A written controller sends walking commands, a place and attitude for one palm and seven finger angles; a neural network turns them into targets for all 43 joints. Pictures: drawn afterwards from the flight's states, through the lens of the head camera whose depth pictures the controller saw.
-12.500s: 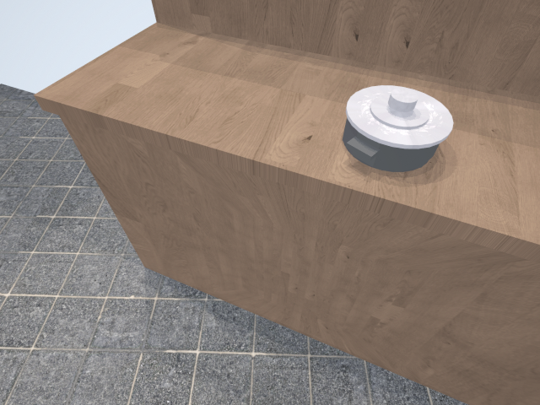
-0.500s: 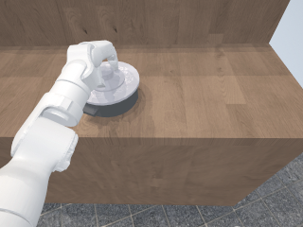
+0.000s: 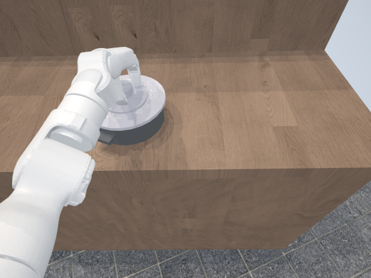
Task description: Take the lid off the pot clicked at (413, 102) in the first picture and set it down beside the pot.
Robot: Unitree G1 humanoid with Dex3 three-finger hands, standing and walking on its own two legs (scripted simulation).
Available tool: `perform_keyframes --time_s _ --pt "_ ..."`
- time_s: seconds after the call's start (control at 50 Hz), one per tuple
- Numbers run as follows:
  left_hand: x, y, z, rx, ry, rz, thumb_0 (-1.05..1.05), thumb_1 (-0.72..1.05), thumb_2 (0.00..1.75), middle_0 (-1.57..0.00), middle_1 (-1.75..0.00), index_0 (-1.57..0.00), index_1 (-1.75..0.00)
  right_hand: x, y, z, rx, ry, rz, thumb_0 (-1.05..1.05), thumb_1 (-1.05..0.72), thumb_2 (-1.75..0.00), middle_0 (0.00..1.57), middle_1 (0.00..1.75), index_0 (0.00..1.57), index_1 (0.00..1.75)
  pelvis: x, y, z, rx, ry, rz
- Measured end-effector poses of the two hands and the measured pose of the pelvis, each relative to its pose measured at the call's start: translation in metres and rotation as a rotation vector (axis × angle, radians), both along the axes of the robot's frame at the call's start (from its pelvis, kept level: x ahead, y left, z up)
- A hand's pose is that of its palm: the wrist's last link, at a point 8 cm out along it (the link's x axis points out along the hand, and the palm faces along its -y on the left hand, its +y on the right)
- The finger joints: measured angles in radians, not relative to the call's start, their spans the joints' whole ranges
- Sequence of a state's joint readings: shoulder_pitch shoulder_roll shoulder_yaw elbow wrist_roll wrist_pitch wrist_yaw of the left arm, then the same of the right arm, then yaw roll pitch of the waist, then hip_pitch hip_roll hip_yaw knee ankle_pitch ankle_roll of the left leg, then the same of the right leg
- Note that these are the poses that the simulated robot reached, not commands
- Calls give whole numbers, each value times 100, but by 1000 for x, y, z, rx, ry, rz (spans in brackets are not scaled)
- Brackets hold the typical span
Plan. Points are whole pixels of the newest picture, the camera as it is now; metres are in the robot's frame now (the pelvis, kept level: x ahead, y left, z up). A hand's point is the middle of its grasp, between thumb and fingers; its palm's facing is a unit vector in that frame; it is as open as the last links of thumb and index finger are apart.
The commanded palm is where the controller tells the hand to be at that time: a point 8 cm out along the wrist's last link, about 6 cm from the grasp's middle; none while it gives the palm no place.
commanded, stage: close the fingers and squeeze the knob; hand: left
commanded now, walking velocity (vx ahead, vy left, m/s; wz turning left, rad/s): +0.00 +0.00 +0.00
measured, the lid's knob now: (122, 89) +0.49 +0.13 +0.15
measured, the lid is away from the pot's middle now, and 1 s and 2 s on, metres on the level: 0.00 0.00 0.02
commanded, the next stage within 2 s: lift the lid straight up in 1.10 s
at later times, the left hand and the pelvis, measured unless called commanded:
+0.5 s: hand (118, 88) +0.47 +0.13 +0.18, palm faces -0.41 -0.07 -0.91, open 7.5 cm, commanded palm +0.46 +0.14 +0.23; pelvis -0.01 +0.00 +0.00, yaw +0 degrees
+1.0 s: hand (117, 89) +0.46 +0.13 +0.18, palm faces -0.38 -0.07 -0.92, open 7.5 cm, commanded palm +0.45 +0.14 +0.23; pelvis +0.00 +0.00 +0.00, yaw +0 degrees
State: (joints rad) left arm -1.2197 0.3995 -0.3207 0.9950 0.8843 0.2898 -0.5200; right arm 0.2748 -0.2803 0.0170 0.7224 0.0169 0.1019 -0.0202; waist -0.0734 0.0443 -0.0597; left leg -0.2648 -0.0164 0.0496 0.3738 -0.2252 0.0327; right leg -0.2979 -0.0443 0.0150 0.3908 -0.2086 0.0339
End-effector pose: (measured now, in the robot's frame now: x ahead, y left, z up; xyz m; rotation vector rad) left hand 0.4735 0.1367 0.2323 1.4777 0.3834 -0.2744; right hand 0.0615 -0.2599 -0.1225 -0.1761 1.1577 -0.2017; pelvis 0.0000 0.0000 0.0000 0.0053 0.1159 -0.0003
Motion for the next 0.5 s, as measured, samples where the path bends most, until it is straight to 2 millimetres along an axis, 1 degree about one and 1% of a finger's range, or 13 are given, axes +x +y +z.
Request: perform_keyframes --time_s 0.2,0.28,0.38,0.5 --pt "-5 1 0 5 -9 -9 -1 16 81 -61 -105 -65 -105 6 1 3 -3 -26 4 1 -91 -90 20 30 20 30 -3 0 0 -1 -6 0" --pt "-5 2 0 -9 -3 -5 0 19 75 -64 -106 -66 -104 8 2 4 -7 -37 5 1 -90 -90 20 30 20 30 -5 1 0 0 -6 0" --pt "-5 1 1 -2 -2 -4 0 22 68 -68 -105 -66 -102 6 3 4 -6 -35 1 1 -90 -90 20 30 20 30 -7 1 0 0 -3 -2" --pt "-6 0 2 7 -3 -6 0 27 58 -70 -100 -68 -98 -2 4 2 0 -20 -6 1 -90 -90 20 30 20 30 -7 2 -1 0 -2 -3"
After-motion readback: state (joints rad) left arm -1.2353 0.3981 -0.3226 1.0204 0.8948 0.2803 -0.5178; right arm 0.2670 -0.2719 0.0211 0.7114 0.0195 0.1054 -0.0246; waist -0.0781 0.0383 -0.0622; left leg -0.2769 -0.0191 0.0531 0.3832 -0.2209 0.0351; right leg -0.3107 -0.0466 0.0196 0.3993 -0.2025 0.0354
